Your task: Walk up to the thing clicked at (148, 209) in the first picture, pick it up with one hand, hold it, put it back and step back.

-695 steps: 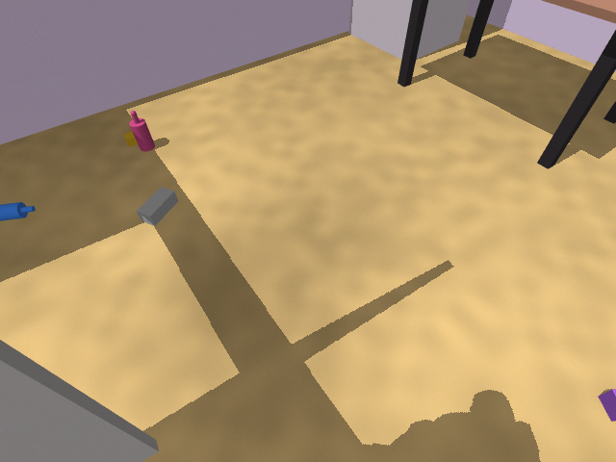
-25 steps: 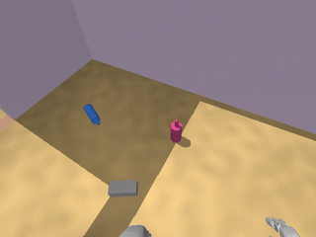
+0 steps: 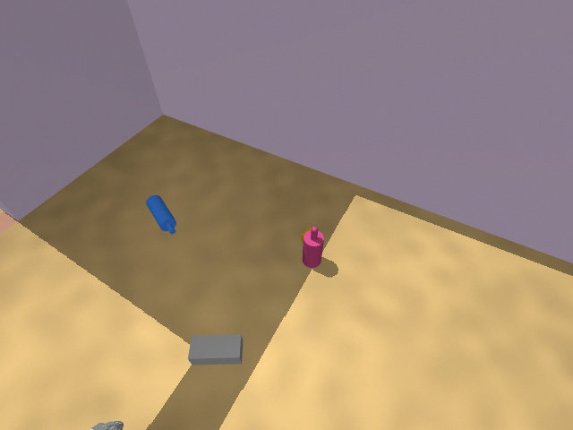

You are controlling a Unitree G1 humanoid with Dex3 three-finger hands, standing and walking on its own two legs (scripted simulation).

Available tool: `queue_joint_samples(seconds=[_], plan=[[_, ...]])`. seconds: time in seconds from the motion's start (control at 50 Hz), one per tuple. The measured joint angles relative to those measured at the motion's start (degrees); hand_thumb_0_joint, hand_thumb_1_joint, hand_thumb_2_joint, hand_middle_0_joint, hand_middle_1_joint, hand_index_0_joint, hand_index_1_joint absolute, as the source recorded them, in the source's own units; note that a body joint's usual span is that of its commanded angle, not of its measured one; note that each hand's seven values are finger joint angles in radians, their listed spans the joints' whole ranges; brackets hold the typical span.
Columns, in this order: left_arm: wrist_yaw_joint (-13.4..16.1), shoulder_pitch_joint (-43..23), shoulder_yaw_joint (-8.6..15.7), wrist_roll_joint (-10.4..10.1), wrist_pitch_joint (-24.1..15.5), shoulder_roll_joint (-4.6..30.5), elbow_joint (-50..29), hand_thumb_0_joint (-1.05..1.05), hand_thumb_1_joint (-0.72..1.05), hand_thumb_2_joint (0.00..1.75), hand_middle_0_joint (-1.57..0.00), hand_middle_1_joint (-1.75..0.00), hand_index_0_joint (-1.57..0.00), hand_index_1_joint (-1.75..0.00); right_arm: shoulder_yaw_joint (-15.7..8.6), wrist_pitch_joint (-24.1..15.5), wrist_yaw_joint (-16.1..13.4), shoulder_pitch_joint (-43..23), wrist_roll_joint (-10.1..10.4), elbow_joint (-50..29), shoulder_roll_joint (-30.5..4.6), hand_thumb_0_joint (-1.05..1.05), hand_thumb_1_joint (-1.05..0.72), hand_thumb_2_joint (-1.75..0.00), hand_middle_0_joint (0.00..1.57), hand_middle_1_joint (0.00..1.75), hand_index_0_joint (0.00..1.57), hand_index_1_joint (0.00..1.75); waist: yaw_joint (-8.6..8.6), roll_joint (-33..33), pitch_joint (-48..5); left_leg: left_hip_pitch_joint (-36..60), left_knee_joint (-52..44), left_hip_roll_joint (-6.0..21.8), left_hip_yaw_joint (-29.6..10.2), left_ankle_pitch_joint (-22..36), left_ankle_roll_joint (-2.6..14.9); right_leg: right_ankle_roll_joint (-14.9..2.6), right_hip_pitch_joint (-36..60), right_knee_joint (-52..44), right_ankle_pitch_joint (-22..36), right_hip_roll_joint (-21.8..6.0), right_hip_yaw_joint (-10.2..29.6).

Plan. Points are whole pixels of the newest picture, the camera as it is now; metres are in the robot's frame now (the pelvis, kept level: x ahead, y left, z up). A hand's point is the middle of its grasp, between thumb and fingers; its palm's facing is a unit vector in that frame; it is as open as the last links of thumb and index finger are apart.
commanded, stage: walk up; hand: left
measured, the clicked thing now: (216, 349) +0.47 +0.27 -0.74
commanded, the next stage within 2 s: none
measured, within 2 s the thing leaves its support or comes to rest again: neither
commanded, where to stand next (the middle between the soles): +0.08 +0.03 m, yaw +0 degrees
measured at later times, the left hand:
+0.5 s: hand out of the picture +0.09 +0.26 -0.15, palm faces +0.03 -0.93 -0.38, open 7.3 cm
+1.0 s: hand out of the picture +0.07 +0.27 -0.15, palm faces +0.05 -0.91 -0.42, open 7.3 cm
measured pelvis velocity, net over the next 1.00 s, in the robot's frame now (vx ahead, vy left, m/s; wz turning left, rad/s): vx -0.01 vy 0.00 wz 0.04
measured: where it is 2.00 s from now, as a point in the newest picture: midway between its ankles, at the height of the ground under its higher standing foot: outside the picture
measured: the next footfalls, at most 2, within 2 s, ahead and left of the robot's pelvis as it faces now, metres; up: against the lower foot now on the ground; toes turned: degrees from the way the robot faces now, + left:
left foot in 1.30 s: -0.05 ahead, +0.18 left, +0.00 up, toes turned +2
right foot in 1.68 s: +0.01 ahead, -0.13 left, +0.00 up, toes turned +4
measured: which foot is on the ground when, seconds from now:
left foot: down 0.00-1.00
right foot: down 0.00-1.00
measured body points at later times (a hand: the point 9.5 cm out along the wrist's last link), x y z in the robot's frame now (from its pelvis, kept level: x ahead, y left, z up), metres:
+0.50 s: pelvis +0.02 +0.00 +0.00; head +0.02 -0.01 +0.45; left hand +0.09 +0.31 -0.12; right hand +0.12 -0.30 -0.13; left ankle +0.06 +0.13 -0.74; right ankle -0.03 -0.14 -0.74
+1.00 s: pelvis -0.01 +0.00 -0.01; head +0.05 -0.01 +0.44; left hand +0.07 +0.32 -0.13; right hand +0.11 -0.31 -0.14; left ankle +0.06 +0.13 -0.74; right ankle -0.03 -0.14 -0.74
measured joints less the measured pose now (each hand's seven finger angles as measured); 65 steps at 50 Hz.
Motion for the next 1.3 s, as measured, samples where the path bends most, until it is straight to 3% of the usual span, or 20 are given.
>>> queue_joint_samples(seconds=[0.38, 0.88, 1.04, 1.08, 1.14, 1.2, 1.24, 1.3], plan=[[0.6, -0.9, 0.5, 0.0, 0.5, -0.5, 2.7, 0.01, 0.91, 0.9, -0.2, -0.3, -0.21, -0.3, -0.7, 0.3, -0.7, -3.5, 0.3, 1.2, -0.4, 0.0, -0.9, -0.89, 0.21, 0.3, 0.2, 0.3, 1.13, 1.1, 0.5, 2.2, -1.6, -0.4, -1.1, -0.2, -0.27, -0.05, 3.3, -2.7, -0.1, -0.2, -1.4], [0.4, -0.3, 1.0, 0.0, 1.0, -0.6, 2.5, 0.0, 0.91, 0.9, -0.2, -0.3, -0.21, -0.3, -0.7, 0.7, -0.7, -2.3, -0.1, 2.1, 0.1, 0.0, -0.9, -0.89, 0.21, 0.3, 0.2, 0.3, 0.65, 0.4, 0.8, 1.9, -2.8, -1.4, -1.9, 0.5, 0.08, 0.34, 3.4, -3.8, 0.2, -1.1, -2.4], [2.1, -2.7, 2.4, -1.8, 3.0, 0.8, -2.6, 0.0, 0.91, 0.9, -0.2, -0.3, -0.21, -0.3, -3.2, 3.5, -0.1, -6.5, 0.1, -4.8, -2.3, 0.0, -0.9, -0.89, 0.21, 0.3, 0.2, 0.3, 0.4, 1.4, 7.5, -4.6, 4.4, -2.0, -1.6, 0.1, 0.47, -0.84, -5.9, 9.5, -3.7, -1.7, -1.6], [2.2, -2.6, 2.8, -1.3, 3.2, 1.0, -4.0, 0.0, 0.91, 0.9, -0.2, -0.3, -0.21, -0.3, -3.8, 4.5, -0.1, -6.9, -0.1, -6.7, -3.2, 0.0, -0.9, -0.89, 0.21, 0.3, 0.2, 0.3, 0.29, 2.3, 8.3, -7.7, 10.3, -2.3, -2.1, -1.5, 1.72, -0.54, -7.9, 12.7, -4.7, -1.6, -1.8], [2.4, -1.4, 3.1, 0.3, 3.2, 0.7, -5.8, 0.0, 0.91, 0.9, -0.2, -0.3, -0.21, -0.3, -4.6, 6.0, -0.1, -6.0, -0.8, -9.1, -4.1, 0.0, -0.9, -0.89, 0.21, 0.3, 0.2, 0.3, 1.01, 1.9, 8.5, -12.0, 28.4, -5.2, -2.7, -14.7, 1.73, -0.72, -9.6, 15.1, -4.9, -3.1, -0.9], [2.5, -0.8, 3.4, 1.3, 3.5, 0.6, -6.9, 0.0, 0.9, 0.9, -0.2, -0.3, -0.21, -0.3, -5.3, 5.5, 0.4, -4.0, -0.3, -11.1, -4.5, 0.0, -0.9, -0.89, 0.2, 0.3, 0.2, 0.3, 0.56, 1.0, 7.8, -12.0, 36.5, -5.5, -2.7, -19.6, 1.74, -0.83, -11.3, 15.1, -4.0, -5.2, -0.6], [2.4, -0.9, 3.4, 2.0, 3.3, 0.9, -7.8, 0.0, 0.9, 0.9, -0.2, -0.3, -0.21, -0.3, -5.3, 4.6, 0.6, -2.4, -0.1, -11.3, -4.6, 0.0, -0.9, -0.89, 0.2, 0.3, 0.2, 0.3, 0.22, 0.7, 7.2, -8.7, 31.9, -3.7, -1.9, -19.8, 1.5, -0.13, -12.6, 15.5, -3.7, -6.1, -0.8], [1.5, -0.9, 3.2, 2.4, 3.1, 1.7, -9.6, 0.01, 0.9, 0.9, -0.2, -0.3, -0.21, -0.3, -5.0, 2.5, 0.0, 0.4, -0.3, -9.7, -4.3, 0.0, -0.9, -0.89, 0.2, 0.3, 0.2, 0.3, 0.0, 0.0, 6.0, -0.2, 14.1, -1.4, -0.1, -16.1, 0.47, 0.2, -15.0, 19.5, -5.5, -7.5, -1.2]])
